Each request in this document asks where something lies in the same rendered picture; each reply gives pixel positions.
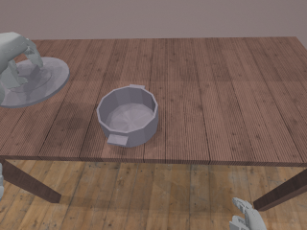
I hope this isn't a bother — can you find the knob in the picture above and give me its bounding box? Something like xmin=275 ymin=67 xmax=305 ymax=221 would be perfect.
xmin=15 ymin=64 xmax=40 ymax=81

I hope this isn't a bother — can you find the lid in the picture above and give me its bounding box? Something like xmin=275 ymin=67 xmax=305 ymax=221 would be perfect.
xmin=0 ymin=57 xmax=70 ymax=108

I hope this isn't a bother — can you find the robot right hand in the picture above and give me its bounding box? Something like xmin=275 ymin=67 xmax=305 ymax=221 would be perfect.
xmin=229 ymin=197 xmax=267 ymax=230

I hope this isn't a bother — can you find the table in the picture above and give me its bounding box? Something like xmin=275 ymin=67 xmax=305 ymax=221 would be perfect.
xmin=0 ymin=36 xmax=307 ymax=212

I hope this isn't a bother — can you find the pot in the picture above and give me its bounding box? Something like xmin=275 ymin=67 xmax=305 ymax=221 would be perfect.
xmin=96 ymin=84 xmax=158 ymax=148

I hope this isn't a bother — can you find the robot left hand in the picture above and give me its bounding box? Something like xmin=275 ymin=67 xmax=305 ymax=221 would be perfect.
xmin=0 ymin=32 xmax=43 ymax=89

